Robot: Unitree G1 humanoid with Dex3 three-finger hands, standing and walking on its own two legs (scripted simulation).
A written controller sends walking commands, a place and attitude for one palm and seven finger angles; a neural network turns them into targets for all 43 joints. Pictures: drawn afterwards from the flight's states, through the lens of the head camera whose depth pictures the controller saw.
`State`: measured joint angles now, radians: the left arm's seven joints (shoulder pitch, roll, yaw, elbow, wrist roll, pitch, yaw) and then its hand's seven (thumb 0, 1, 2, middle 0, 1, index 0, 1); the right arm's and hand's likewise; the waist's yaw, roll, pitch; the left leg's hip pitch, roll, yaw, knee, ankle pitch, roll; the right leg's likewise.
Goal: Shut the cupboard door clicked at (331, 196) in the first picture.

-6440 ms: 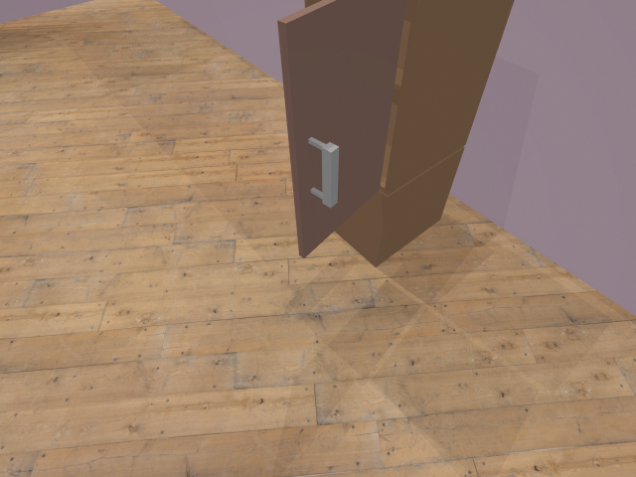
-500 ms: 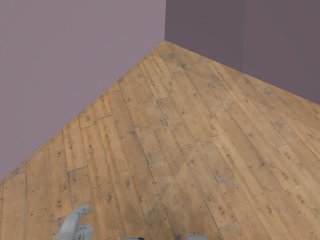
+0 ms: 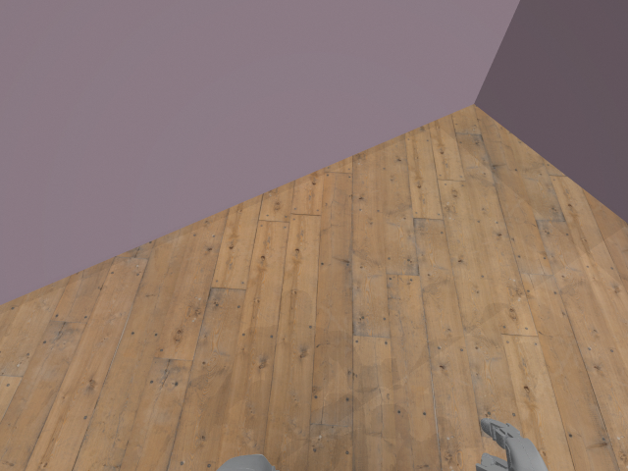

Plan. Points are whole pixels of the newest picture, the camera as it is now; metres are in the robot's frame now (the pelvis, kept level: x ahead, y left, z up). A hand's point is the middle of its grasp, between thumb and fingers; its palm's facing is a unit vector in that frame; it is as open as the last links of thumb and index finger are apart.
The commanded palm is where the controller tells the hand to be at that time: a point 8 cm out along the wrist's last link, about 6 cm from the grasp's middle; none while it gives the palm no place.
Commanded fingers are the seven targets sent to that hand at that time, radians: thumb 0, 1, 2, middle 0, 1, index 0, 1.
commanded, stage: walk to a spot facing it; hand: left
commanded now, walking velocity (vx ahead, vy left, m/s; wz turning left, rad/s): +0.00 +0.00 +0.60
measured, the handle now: out of the picture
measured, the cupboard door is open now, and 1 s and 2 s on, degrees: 100 100 100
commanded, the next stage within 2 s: none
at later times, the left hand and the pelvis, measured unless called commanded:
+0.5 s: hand (185, 470) +0.12 +0.18 -0.14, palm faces +0.21 -0.94 -0.28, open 7.4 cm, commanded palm none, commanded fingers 0.00 0.90 0.90 -0.20 -0.30 -0.20 -0.30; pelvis +0.03 -0.05 +0.01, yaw +15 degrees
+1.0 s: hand out of the picture -0.06 +0.18 -0.18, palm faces +0.57 -0.78 -0.27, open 7.4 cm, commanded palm none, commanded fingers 0.00 0.90 0.90 -0.20 -0.30 -0.20 -0.30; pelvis +0.04 -0.03 +0.00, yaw +35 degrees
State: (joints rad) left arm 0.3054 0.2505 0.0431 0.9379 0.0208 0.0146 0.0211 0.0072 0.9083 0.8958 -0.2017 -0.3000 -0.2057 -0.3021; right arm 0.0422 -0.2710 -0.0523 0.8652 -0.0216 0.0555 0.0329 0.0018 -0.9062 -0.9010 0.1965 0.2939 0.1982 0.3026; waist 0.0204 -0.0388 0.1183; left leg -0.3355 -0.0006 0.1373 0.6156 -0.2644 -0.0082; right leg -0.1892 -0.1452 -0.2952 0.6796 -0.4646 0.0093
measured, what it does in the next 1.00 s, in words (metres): steps on the spot, turning left: right foot, then left foot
